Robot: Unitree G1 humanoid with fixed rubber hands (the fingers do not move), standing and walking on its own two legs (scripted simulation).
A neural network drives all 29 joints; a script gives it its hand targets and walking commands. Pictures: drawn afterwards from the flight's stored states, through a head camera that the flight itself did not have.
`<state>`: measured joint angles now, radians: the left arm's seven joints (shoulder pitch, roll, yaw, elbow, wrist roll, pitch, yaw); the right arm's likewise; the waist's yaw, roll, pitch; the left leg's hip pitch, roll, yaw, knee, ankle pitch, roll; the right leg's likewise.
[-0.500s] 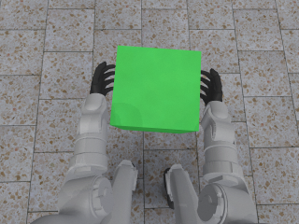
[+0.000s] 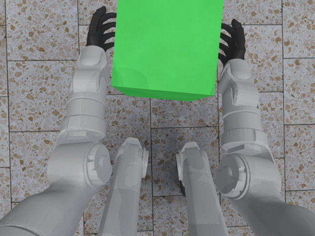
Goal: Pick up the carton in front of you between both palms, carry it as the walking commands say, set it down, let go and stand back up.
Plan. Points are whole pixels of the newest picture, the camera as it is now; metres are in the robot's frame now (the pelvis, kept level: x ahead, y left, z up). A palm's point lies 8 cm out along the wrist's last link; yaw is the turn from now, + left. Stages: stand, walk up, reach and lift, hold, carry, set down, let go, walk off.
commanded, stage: set down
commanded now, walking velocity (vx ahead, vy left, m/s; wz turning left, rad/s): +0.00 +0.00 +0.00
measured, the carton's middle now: (163, 58) +0.52 +0.02 -0.19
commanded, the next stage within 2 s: none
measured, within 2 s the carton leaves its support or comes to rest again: rests again in 0.84 s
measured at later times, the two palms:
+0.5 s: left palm (111, 51) +0.55 +0.18 -0.26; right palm (209, 63) +0.53 -0.12 -0.26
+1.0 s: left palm (111, 55) +0.55 +0.18 -0.30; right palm (205, 66) +0.54 -0.12 -0.30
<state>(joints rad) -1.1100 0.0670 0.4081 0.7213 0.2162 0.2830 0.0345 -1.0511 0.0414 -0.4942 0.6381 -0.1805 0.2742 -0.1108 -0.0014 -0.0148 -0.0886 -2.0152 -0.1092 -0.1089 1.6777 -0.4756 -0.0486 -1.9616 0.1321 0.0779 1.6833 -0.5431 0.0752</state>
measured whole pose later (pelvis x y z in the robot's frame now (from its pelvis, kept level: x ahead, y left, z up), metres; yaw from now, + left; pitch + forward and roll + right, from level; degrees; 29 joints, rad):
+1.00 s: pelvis -0.01 +0.00 -0.13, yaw -2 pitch +38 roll -2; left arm -1.48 0.31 0.29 1.00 0.06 0.22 0.02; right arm -1.42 -0.13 -0.37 0.89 -0.03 0.21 -0.17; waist 0.03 -0.03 0.35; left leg -2.23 -0.07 -0.06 2.18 -0.60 -0.04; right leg -2.19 0.16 0.05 2.18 -0.65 0.09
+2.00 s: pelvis -0.01 +0.01 -0.15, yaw -3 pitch +32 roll -2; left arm -1.58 0.52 0.09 1.17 -0.20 0.08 0.03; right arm -1.52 -0.34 -0.14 1.05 0.21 0.10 -0.14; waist 0.01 -0.03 0.50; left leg -2.21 -0.02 -0.03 2.26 -0.61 -0.01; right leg -2.18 0.09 0.01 2.25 -0.65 0.06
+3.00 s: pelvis +0.01 +0.01 +0.10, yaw -1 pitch +47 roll -2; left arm -1.31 0.39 0.31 0.97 0.03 0.20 -0.05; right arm -1.22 -0.20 -0.33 0.82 0.00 0.21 -0.10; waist -0.01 -0.01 -0.02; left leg -1.73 -0.04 -0.05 1.27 -0.36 0.00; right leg -1.70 0.06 0.04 1.26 -0.39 0.04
